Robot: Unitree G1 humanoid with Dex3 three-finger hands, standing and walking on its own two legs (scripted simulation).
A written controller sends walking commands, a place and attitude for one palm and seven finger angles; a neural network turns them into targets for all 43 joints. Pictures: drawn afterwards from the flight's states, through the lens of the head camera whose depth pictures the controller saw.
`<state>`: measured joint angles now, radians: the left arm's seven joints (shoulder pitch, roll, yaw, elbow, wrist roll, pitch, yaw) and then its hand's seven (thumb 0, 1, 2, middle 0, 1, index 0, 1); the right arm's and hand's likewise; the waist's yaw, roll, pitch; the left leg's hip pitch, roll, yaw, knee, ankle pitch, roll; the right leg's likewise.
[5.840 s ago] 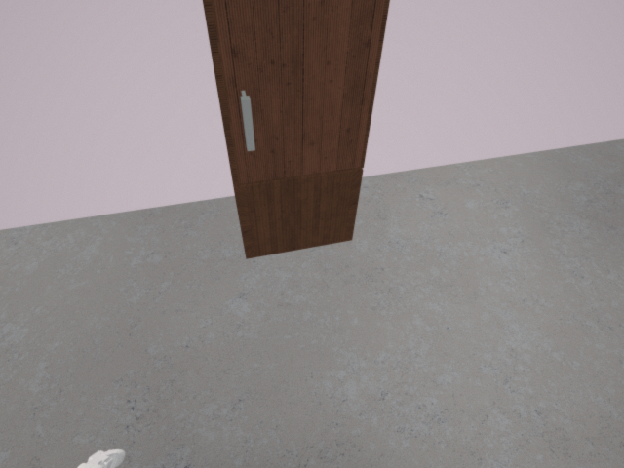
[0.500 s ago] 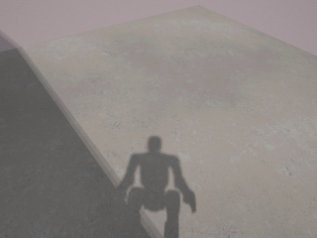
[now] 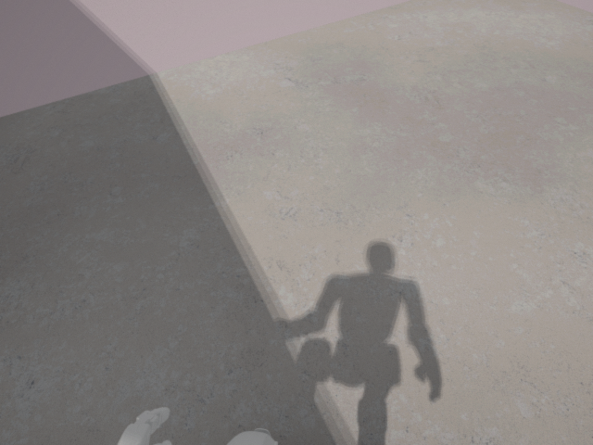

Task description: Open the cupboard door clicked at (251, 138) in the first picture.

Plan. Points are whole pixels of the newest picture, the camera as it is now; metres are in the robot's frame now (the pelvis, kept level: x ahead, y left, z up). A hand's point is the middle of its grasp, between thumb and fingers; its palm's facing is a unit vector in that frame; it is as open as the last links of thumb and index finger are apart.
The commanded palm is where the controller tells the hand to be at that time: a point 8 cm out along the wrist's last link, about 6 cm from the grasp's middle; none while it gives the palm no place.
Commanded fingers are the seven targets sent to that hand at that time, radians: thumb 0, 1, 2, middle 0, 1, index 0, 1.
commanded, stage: turn to face it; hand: left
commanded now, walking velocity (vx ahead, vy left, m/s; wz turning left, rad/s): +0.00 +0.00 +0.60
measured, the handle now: out of the picture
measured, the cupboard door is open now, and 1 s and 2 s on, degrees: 0 0 0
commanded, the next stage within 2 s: none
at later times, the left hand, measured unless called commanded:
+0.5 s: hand out of the picture -0.07 +0.26 -0.19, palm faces +0.37 -0.89 -0.26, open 7.4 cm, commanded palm none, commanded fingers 0.00 0.90 0.90 -0.20 -0.30 -0.20 -0.30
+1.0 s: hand out of the picture +0.02 +0.25 -0.14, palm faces +0.53 -0.80 -0.28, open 7.4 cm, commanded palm none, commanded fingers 0.00 0.90 0.90 -0.20 -0.30 -0.20 -0.30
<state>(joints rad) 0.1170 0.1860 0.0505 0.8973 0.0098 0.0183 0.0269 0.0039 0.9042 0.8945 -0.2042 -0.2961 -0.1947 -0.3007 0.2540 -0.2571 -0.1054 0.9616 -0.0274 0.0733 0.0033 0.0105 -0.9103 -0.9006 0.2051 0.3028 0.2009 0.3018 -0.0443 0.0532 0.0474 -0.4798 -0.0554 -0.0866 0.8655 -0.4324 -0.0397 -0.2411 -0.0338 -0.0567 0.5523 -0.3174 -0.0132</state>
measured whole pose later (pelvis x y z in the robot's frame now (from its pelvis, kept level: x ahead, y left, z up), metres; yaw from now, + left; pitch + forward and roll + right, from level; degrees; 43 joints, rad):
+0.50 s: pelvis -0.02 +0.05 -0.01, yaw +18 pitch +0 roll -1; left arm 0.27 0.28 0.08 0.96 0.01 0.07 0.02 0.01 0.90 0.89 -0.20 -0.30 -0.19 -0.30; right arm 0.11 -0.23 -0.05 0.88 -0.02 0.02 0.02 0.01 -0.91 -0.90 0.20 0.30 0.20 0.30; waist 0.04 -0.06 0.10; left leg -0.29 0.01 0.08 0.63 -0.34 0.05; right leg -0.42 -0.14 -0.11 1.07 -0.54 0.09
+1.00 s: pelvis +0.00 +0.01 +0.00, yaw +34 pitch +1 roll +0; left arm 0.10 0.19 0.04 0.84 0.01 0.01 0.02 0.00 0.90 0.89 -0.21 -0.30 -0.20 -0.30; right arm 0.27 -0.25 -0.09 0.94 -0.02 0.06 0.00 0.01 -0.91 -0.90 0.21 0.30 0.20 0.30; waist -0.05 0.05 0.06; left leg -0.39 -0.09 -0.14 0.73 -0.41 -0.02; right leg -0.26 -0.01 -0.04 0.55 -0.31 0.00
